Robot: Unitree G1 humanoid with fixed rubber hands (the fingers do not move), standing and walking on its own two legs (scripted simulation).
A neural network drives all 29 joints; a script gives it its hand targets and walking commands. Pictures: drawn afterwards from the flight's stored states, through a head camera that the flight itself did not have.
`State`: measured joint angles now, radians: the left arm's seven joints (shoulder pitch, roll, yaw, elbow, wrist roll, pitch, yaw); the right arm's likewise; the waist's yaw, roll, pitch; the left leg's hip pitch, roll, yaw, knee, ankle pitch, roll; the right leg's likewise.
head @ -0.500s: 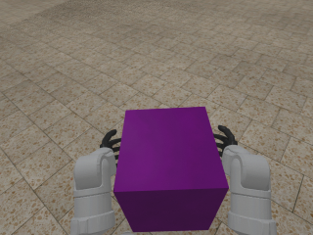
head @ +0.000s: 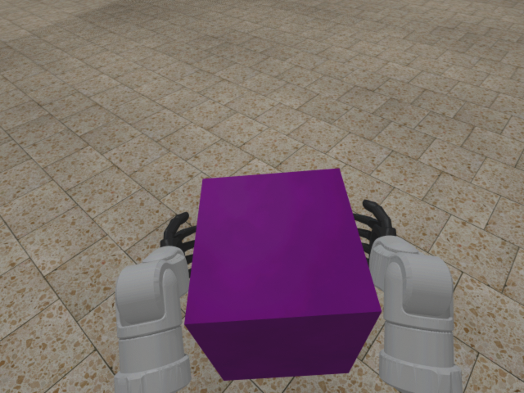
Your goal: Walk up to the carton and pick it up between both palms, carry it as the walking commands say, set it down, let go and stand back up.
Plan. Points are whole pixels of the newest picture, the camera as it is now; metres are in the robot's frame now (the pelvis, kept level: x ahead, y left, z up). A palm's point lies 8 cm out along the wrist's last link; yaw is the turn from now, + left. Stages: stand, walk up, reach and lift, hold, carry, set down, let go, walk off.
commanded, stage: carry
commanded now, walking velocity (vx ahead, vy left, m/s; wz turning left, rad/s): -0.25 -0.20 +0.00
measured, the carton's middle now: (278, 279) +0.29 +0.03 +0.04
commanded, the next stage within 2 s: none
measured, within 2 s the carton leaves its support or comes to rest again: neither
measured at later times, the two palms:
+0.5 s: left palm (265, 376) +0.14 +0.04 +0.10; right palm out of the picture +0.17 -0.25 +0.12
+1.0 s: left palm out of the picture +0.06 -0.05 +0.12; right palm out of the picture +0.09 -0.34 +0.12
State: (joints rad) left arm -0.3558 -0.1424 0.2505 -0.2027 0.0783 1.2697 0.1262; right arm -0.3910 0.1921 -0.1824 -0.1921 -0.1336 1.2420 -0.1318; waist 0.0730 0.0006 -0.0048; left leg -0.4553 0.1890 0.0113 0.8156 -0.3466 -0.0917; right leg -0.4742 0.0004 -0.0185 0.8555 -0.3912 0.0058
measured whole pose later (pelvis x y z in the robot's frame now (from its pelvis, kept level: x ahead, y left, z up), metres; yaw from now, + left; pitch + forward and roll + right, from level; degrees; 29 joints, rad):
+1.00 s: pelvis -0.22 -0.21 +0.02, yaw +5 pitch -2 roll +3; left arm -0.35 -0.17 0.25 -0.22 0.10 1.28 0.12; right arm -0.37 0.18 -0.18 -0.23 -0.13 1.25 -0.12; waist -0.03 -0.03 0.02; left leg -0.28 -0.01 0.05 0.66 -0.39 -0.02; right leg -0.46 0.00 -0.12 0.58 -0.12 -0.07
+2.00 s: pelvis -0.37 -0.29 -0.01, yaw +24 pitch +0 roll +0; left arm -0.34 -0.17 0.24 -0.20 0.10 1.25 0.11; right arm -0.37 0.16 -0.17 -0.23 -0.13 1.26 -0.13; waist -0.04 0.02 0.03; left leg -0.57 0.04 0.07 1.13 -0.44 0.02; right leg -0.47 -0.20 -0.22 0.90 -0.41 0.01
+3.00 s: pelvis -0.48 -0.29 +0.01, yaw +54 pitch +3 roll -2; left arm -0.34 -0.17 0.21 -0.27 0.08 1.21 0.13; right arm -0.36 0.18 -0.19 -0.31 -0.13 1.22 -0.12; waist -0.02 0.01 0.03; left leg -0.54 -0.09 -0.02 0.72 -0.18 0.07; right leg -0.39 -0.12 -0.21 0.75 -0.39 0.04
